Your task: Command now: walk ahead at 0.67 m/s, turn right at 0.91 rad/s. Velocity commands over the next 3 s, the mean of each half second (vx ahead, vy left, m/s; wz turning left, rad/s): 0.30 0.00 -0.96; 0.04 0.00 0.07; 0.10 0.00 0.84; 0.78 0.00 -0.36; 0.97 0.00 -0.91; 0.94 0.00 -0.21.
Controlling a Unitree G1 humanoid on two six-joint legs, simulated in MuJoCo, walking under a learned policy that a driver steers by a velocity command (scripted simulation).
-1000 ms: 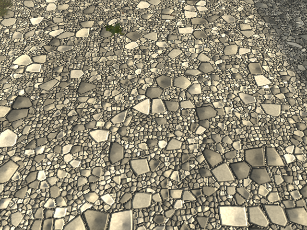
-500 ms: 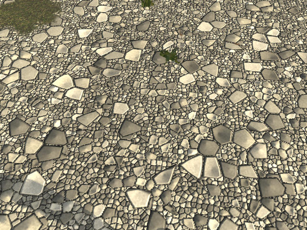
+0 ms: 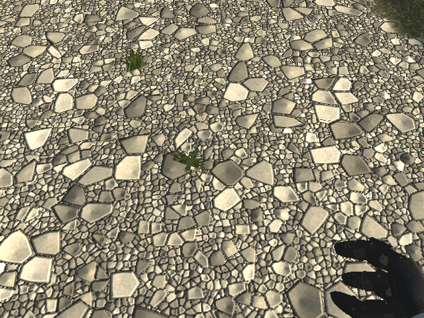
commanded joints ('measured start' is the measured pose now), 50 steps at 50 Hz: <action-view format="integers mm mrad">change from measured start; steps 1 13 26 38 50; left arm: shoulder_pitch -80 -209 -307 -329 -427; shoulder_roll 124 21 180 81 -31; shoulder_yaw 34 -11 54 -2 -3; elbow -85 -290 -392 -285 -305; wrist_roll -17 -16 -28 33 -6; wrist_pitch -16 92 55 75 57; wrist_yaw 13 -7 -2 28 42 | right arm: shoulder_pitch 466 59 107 162 229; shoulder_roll -243 -168 -195 -140 -190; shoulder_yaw -102 -159 -157 -136 -197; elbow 54 94 61 98 44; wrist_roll -20 57 33 39 65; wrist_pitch -38 7 31 81 125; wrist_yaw -41 -44 -20 6 -57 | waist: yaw -285 -107 -152 -148 -176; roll -25 98 -12 -143 151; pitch -286 -51 -160 -72 -160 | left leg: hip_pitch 794 399 -112 317 450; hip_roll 130 196 -52 -50 62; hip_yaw -65 237 -67 111 -374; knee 19 -187 756 143 -98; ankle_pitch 99 342 -535 -196 -62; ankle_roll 54 163 -14 16 189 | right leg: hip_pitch -381 -556 -106 -454 -545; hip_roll -40 -233 -359 -258 -37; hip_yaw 21 -300 262 -97 -178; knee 605 417 -80 46 356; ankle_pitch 601 365 523 185 24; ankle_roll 45 150 -218 -24 180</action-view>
